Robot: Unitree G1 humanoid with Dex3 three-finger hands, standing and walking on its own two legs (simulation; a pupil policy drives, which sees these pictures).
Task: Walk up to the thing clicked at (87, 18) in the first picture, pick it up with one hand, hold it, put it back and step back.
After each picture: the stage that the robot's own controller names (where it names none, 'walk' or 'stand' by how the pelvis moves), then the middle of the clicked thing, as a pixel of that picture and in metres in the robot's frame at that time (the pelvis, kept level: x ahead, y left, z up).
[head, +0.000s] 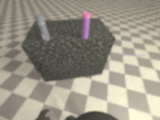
stand; (85, 26) +0.87 +0.09 +0.13
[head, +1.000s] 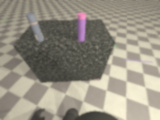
rise first; (81, 28) +0.78 +0.15 +0.15
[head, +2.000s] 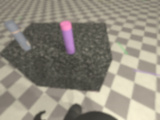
rise first; (68, 39) +0.56 +0.22 +0.14
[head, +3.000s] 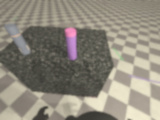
stand; (71, 45) +0.53 +0.17 +0.13
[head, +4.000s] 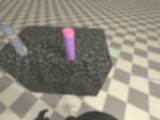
stand; (69, 45) +0.52 +0.18 +0.13
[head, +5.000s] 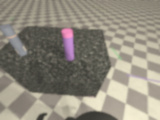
stand; (68, 46) +0.52 +0.19 +0.12
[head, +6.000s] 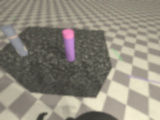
stand; (69, 47) +0.52 +0.18 +0.12
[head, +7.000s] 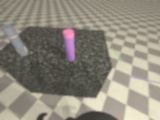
stand; (69, 47) +0.52 +0.18 +0.12
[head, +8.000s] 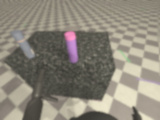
rise first; (72, 48) +0.51 +0.19 +0.13
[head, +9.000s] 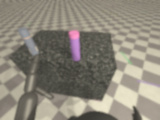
go down; (75, 47) +0.54 +0.18 +0.13
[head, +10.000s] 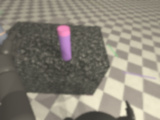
go down; (65, 45) +0.51 +0.17 +0.13
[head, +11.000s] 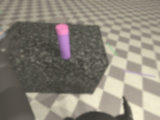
go down; (64, 43) +0.52 +0.18 +0.14
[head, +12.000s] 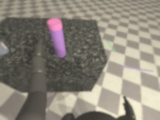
close in; (58, 40) +0.51 +0.20 +0.16
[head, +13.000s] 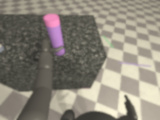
lift; (56, 38) +0.51 +0.19 +0.17
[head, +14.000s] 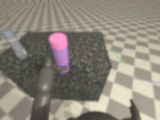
lift; (61, 57) +0.33 +0.17 +0.23
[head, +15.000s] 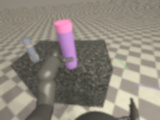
lift; (67, 47) +0.32 +0.13 +0.32
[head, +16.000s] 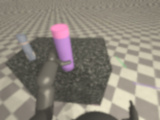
hold; (64, 51) +0.31 +0.15 +0.29
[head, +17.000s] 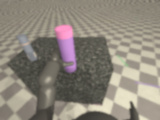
hold; (67, 52) +0.32 +0.14 +0.28
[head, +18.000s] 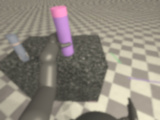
crouch; (64, 34) +0.41 +0.15 +0.33
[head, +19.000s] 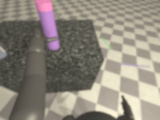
lower; (49, 28) +0.51 +0.21 +0.25
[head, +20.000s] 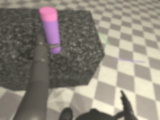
lower; (52, 34) +0.51 +0.19 +0.18
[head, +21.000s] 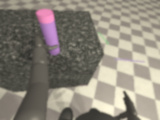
lower; (50, 36) +0.51 +0.20 +0.18
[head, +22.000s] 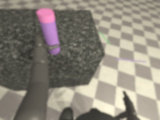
lower; (51, 35) +0.51 +0.20 +0.18
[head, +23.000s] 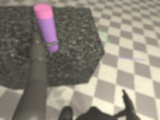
loosen; (49, 32) +0.52 +0.20 +0.18
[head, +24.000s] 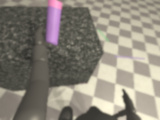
withdraw; (53, 26) +0.58 +0.18 +0.18
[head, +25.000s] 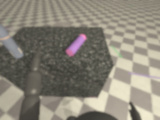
sink last; (76, 44) +0.64 +0.14 +0.07
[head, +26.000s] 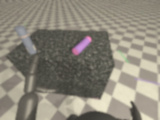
stand; (82, 45) +0.70 +0.14 +0.05
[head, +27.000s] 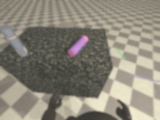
stand; (78, 45) +0.65 +0.14 +0.04
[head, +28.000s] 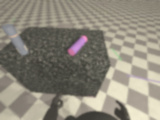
stand; (78, 45) +0.68 +0.14 +0.04
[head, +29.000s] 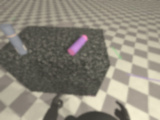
stand; (78, 44) +0.67 +0.14 +0.04
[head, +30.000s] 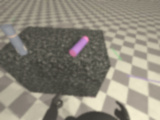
stand; (79, 45) +0.66 +0.13 +0.04
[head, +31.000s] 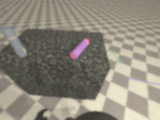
walk; (80, 48) +0.65 +0.11 +0.04
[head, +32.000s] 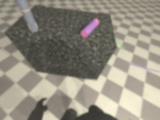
walk; (90, 27) +0.83 +0.04 +0.05
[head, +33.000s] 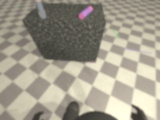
walk; (85, 12) +1.20 +0.15 +0.07
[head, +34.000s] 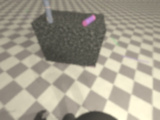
stand; (89, 20) +1.24 +0.09 +0.05
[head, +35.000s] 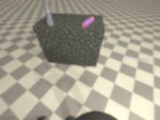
stand; (88, 21) +1.27 +0.08 +0.03
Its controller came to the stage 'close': yes
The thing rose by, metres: 0.22
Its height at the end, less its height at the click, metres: -0.09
